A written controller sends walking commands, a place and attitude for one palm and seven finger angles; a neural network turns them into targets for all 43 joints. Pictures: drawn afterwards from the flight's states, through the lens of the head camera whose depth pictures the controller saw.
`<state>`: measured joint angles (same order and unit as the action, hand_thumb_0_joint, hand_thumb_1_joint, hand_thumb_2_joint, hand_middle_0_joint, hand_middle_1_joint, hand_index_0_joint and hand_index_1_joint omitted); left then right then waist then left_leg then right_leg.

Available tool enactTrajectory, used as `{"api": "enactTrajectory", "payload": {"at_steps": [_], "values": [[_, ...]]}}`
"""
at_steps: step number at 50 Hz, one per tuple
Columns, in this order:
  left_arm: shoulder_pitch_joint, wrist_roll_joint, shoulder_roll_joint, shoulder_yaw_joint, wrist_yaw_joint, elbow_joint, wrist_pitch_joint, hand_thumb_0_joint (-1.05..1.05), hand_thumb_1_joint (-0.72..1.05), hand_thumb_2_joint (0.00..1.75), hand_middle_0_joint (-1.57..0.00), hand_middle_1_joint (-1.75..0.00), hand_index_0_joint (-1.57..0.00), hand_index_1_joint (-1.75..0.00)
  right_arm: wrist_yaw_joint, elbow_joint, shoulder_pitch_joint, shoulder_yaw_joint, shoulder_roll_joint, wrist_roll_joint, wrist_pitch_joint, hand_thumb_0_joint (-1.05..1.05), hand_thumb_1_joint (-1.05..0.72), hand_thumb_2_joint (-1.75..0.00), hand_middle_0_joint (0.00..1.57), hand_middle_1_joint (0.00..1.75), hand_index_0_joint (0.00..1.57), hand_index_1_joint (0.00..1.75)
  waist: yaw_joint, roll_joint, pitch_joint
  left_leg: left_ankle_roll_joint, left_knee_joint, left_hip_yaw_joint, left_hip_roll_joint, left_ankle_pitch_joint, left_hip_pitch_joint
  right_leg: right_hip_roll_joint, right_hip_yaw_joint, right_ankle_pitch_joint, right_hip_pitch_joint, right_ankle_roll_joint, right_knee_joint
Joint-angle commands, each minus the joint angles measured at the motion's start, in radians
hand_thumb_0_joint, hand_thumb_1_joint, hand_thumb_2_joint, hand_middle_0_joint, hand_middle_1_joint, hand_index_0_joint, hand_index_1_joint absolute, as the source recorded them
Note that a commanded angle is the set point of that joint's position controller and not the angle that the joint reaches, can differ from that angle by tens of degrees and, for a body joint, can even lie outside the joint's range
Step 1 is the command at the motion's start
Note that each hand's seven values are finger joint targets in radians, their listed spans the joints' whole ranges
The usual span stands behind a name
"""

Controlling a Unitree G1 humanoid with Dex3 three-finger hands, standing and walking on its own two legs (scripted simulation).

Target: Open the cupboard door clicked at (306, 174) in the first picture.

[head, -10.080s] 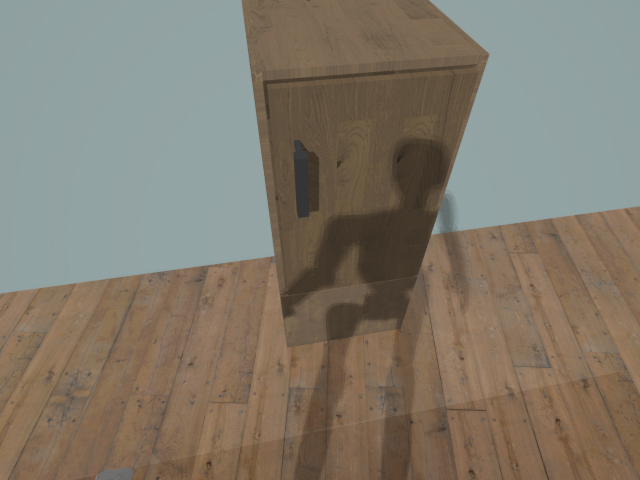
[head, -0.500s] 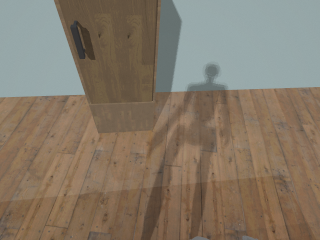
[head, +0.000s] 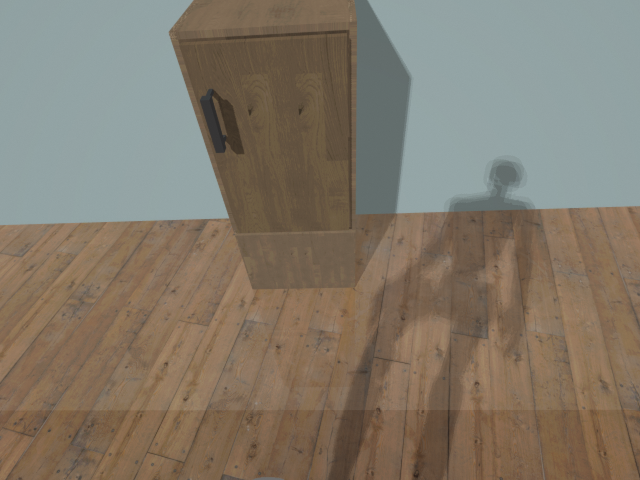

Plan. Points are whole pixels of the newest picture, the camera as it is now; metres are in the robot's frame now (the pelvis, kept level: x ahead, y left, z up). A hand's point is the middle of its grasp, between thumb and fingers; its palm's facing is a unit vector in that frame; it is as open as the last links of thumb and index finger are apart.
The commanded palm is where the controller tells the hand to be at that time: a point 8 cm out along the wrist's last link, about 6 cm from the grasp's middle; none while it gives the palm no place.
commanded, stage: take the last steps up to it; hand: left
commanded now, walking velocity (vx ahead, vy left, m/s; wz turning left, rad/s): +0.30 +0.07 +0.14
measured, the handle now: (215, 121) +0.89 +0.31 +0.00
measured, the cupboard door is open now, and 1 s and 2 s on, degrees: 0 0 0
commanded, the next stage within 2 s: come to a stop and stand still in 0.88 s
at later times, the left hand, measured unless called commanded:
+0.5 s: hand out of the picture +0.02 +0.26 -0.18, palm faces +0.13 -0.98 -0.15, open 7.4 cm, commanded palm none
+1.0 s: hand (216, 352) +0.36 +0.23 -0.17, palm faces +0.07 -0.98 -0.20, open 7.3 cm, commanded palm none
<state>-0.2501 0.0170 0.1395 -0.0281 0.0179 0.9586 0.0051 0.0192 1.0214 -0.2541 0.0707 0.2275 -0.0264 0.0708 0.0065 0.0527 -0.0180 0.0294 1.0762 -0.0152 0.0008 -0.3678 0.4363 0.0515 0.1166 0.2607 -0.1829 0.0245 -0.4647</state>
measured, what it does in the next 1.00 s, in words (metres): walks ahead: left foot, then right foot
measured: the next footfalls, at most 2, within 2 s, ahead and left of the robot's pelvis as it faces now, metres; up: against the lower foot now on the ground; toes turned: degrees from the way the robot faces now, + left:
left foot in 0.34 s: +0.10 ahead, +0.18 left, +0.00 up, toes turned +12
right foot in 0.84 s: +0.38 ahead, -0.03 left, +0.00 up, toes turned -6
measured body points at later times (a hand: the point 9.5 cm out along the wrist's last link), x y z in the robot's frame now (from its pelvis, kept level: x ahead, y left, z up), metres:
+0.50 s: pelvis +0.09 +0.09 +0.00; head +0.09 +0.11 +0.45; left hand +0.02 +0.31 -0.17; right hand +0.15 -0.14 -0.14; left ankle +0.06 +0.18 -0.74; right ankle +0.08 -0.04 -0.67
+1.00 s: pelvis +0.27 +0.05 -0.01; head +0.29 +0.03 +0.44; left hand +0.36 +0.28 -0.15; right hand +0.22 -0.17 -0.18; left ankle +0.19 +0.18 -0.65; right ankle +0.34 -0.03 -0.74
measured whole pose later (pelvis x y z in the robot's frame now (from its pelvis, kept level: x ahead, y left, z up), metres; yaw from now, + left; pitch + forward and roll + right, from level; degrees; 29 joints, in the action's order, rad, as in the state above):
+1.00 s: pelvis +0.27 +0.05 -0.01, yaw +3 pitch -2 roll +0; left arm -0.15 0.01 0.13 -0.05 0.01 1.01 0.05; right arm -0.01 1.13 -0.37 0.04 0.15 -0.02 0.00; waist 0.04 0.04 -0.07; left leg -0.01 1.20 0.05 -0.09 -0.40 0.39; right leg 0.02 0.16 0.19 -0.32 0.07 -0.54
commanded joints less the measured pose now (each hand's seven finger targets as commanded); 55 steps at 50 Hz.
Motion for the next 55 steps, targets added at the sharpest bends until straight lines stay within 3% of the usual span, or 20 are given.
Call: {"api": "enactTrajectory", "payload": {"at_steps": [1,9,11,14,15,16,17,18,20,24,36,38,40,41,42,43,44,46,50,55], "values": [[-0.086,0.006,0.177,-0.049,0.011,-0.01,0.042,0.0,0.9,0.9,-0.2,-0.3,-0.2,-0.3,0.01,-0.062,0.038,0.019,0.05,-0.008,-0.036,0.0,-0.9,-0.9,0.2,0.3,0.2,0.3,-0.036,-0.19,-0.081,0.017,0.028,0.009,-0.068,0.095,0.15,0.268,-0.223,0.229,0.012,0.054,0.326],[-0.228,0.018,0.188,-0.044,0.002,0.089,0.055,0.0,0.9,0.9,-0.2,-0.3,-0.2,-0.3,0.019,-0.083,0.126,-0.007,0.012,0.0,-0.066,0.0,-0.9,-0.9,0.2,0.3,0.2,0.3,-0.083,-0.226,-0.072,0.005,-0.31,0.086,-0.081,0.049,0.092,0.283,-0.172,0.123,0.098,0.085,0.317],[-0.223,0.02,0.195,-0.047,0.0,0.105,0.051,0.0,0.9,0.9,-0.2,-0.3,-0.2,-0.3,0.019,-0.081,0.119,-0.012,-0.002,0.005,-0.076,0.0,-0.9,-0.9,0.2,0.3,0.2,0.3,-0.076,-0.247,-0.067,-0.008,-0.404,0.114,-0.067,0.009,0.003,0.283,-0.15,0.111,0.062,0.087,0.29],[-0.183,0.009,0.189,-0.047,-0.001,0.122,0.038,0.0,0.9,0.9,-0.2,-0.3,-0.2,-0.3,0.008,-0.035,-0.01,-0.017,0.006,0.007,-0.096,0.0,-0.9,-0.9,0.2,0.3,0.2,0.3,-0.007,-0.192,-0.042,-0.014,-0.614,0.184,-0.026,0.108,-0.291,0.221,-0.069,0.135,-0.091,0.046,0.172],[-0.179,0.007,0.158,-0.04,-0.004,0.121,0.033,0.0,0.9,0.9,-0.2,-0.3,-0.2,-0.3,-0.004,-0.003,-0.096,-0.009,0.044,0.009,-0.104,0.0,-0.9,-0.9,0.2,0.3,0.2,0.3,0.031,-0.081,-0.016,-0.017,-0.66,0.153,-0.047,0.076,-0.451,0.179,-0.032,0.156,-0.191,0.019,0.059],[-0.167,0.003,0.104,-0.032,-0.01,0.104,0.028,0.0,0.9,0.9,-0.2,-0.3,-0.2,-0.3,-0.016,0.025,-0.208,0.015,0.13,0.002,-0.108,0.0,-0.9,-0.9,0.2,0.3,0.2,0.3,0.083,0.154,0.005,-0.068,-0.742,-0.096,-0.226,-0.079,-0.561,0.081,0.046,0.231,-0.349,-0.023,-0.193],[-0.114,0.004,0.059,-0.019,-0.012,0.059,0.027,0.0,0.9,0.9,-0.2,-0.3,-0.2,-0.3,-0.027,0.048,-0.32,0.03,0.206,-0.003,-0.107,0.0,-0.9,-0.9,0.2,0.3,0.2,0.3,0.12,0.268,-0.015,-0.154,-0.89,-0.35,-0.409,-0.16,-0.559,0.004,0.066,0.344,-0.492,-0.047,-0.448],[-0.053,0.01,0.076,-0.018,-0.006,0.037,0.025,0.0,0.9,0.9,-0.2,-0.3,-0.2,-0.3,-0.038,0.059,-0.306,0.023,0.192,-0.004,-0.106,0.0,-0.9,-0.9,0.2,0.3,0.2,0.3,0.118,0.223,-0.04,-0.191,-0.918,-0.396,-0.437,-0.195,-0.511,0.038,-0.03,0.32,-0.541,-0.029,-0.596],[-0.031,0.01,0.088,-0.028,-0.019,0.065,0.025,0.0,0.9,0.9,-0.2,-0.3,-0.2,-0.3,-0.043,0.027,-0.171,-0.004,0.096,0.003,-0.113,0.0,-0.9,-0.9,0.2,0.3,0.2,0.3,0.06,0.109,-0.135,-0.185,-0.929,-0.261,-0.377,-0.112,-0.349,0.099,-0.078,0.15,-0.523,-0.02,-0.688],[-0.106,0.015,0.051,-0.03,-0.031,0.101,0.012,0.0,0.9,0.9,-0.2,-0.3,-0.2,-0.3,-0.051,0.025,-0.133,-0.019,0.032,0.009,-0.148,0.0,-0.9,-0.9,0.2,0.3,0.2,0.3,-0.006,0.043,-0.102,-0.174,-0.926,-0.064,-0.288,0.222,-0.313,0.094,-0.067,-0.009,-0.441,-0.049,-0.653],[0.199,0.001,0.06,-0.031,-0.039,-0.028,0.012,0.0,0.9,0.9,-0.2,-0.3,-0.2,-0.3,-0.056,0.101,-0.25,-0.013,0.039,-0.005,-0.146,0.0,-0.9,-0.9,0.2,0.3,0.2,0.3,0.034,0.033,-0.171,-0.185,-0.849,0.029,-0.301,0.566,-0.41,0.053,-0.017,-0.068,-0.413,-0.023,-0.259],[0.18,0.002,0.062,-0.033,-0.039,-0.027,0.016,0.0,0.9,0.9,-0.2,-0.3,-0.2,-0.3,-0.057,0.109,-0.246,-0.012,0.052,-0.006,-0.141,0.0,-0.9,-0.9,0.2,0.3,0.2,0.3,0.02,0.038,-0.159,-0.175,-0.787,0.055,-0.296,0.677,-0.393,0.016,0.012,-0.05,-0.31,-0.004,-0.206],[0.008,0.005,0.092,-0.041,-0.035,0.022,0.031,0.0,0.9,0.9,-0.2,-0.3,-0.2,-0.3,-0.056,0.112,-0.235,-0.011,0.068,0.001,-0.136,0.0,-0.9,-0.9,0.2,0.3,0.2,0.3,-0.057,0.013,-0.051,-0.14,-0.577,0.094,-0.251,0.83,-0.391,-0.044,0.054,-0.096,-0.073,0.014,-0.105],[-0.13,0.008,0.139,-0.054,-0.029,0.064,0.043,0.0,0.9,0.9,-0.2,-0.3,-0.2,-0.3,-0.05,0.107,-0.224,-0.009,0.061,0.01,-0.138,0.0,-0.9,-0.9,0.2,0.3,0.2,0.3,-0.116,-0.045,0.032,-0.109,-0.398,0.116,-0.209,0.753,-0.284,-0.018,0.013,-0.165,0.148,0.031,-0.064],[-0.256,0.015,0.233,-0.08,-0.016,0.1,0.06,0.0,0.9,0.9,-0.2,-0.3,-0.2,-0.3,-0.042,0.093,-0.261,-0.015,0.011,0.023,-0.142,0.0,-0.9,-0.9,0.2,0.3,0.2,0.3,-0.146,-0.211,0.167,-0.063,-0.099,0.176,-0.098,0.384,-0.071,0.229,-0.275,-0.326,0.393,0.121,-0.03],[-0.307,-0.005,0.305,-0.087,-0.014,0.112,0.058,0.0,0.9,0.9,-0.2,-0.3,-0.2,-0.3,-0.047,0.065,-0.265,-0.019,-0.016,0.03,-0.14,0.0,-0.9,-0.9,0.2,0.3,0.2,0.3,-0.123,-0.255,0.223,-0.041,0.206,0.125,-0.001,-0.237,0.062,0.435,-0.55,-0.516,0.423,0.244,0.084],[-0.216,-0.012,0.293,-0.083,-0.01,0.086,0.054,0.0,0.9,0.9,-0.2,-0.3,-0.2,-0.3,-0.047,0.061,-0.212,-0.017,-0.011,0.029,-0.13,0.0,-0.9,-0.9,0.2,0.3,0.2,0.3,-0.116,-0.199,0.205,-0.054,0.285,0.011,-0.053,-0.206,0.073,0.419,-0.546,-0.3,0.293,0.251,0.146],[-0.037,-0.012,0.196,-0.058,0.0,0.042,0.047,0.0,0.9,0.9,-0.2,-0.3,-0.2,-0.3,-0.038,0.047,-0.141,-0.014,-0.022,0.012,-0.114,0.0,-0.9,-0.9,0.2,0.3,0.2,0.3,-0.05,-0.084,0.017,-0.055,0.262,-0.011,-0.125,-0.045,0.1,0.341,-0.393,-0.044,0.025,0.198,0.225],[0.053,0.002,0.109,-0.029,0.006,0.037,0.053,0.0,0.9,0.9,-0.2,-0.3,-0.2,-0.3,-0.033,0.075,-0.214,-0.029,-0.068,0.0,-0.075,0.0,-0.9,-0.9,0.2,0.3,0.2,0.3,0.044,-0.153,-0.017,-0.013,-0.021,0.043,-0.124,0.019,-0.053,0.228,-0.148,-0.159,-0.196,0.133,0.274],[0.01,0.004,0.139,-0.028,0.012,0.056,0.031,0.0,0.9,0.9,-0.2,-0.3,-0.2,-0.3,-0.04,0.048,-0.12,-0.042,-0.067,0.016,-0.062,0.0,-0.9,-0.9,0.2,0.3,0.2,0.3,0.004,-0.157,0.023,0.009,-0.311,0.061,-0.072,0.041,-0.106,0.206,-0.125,-0.473,-0.083,0.14,0.174]]}}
